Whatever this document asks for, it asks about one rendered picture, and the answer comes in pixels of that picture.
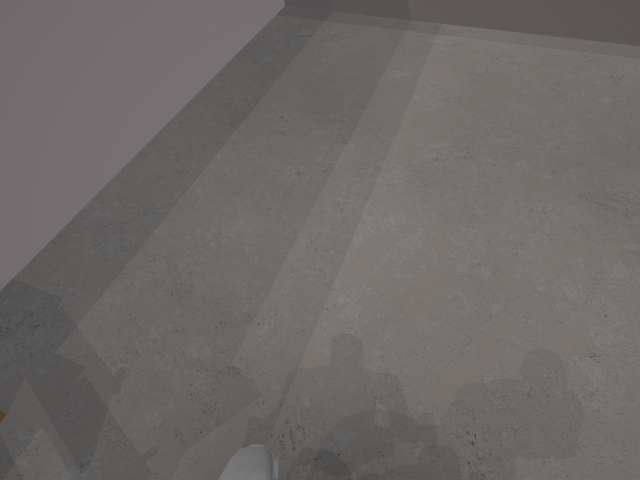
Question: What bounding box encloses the left robot thigh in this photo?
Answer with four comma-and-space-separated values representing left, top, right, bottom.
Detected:
218, 447, 279, 480

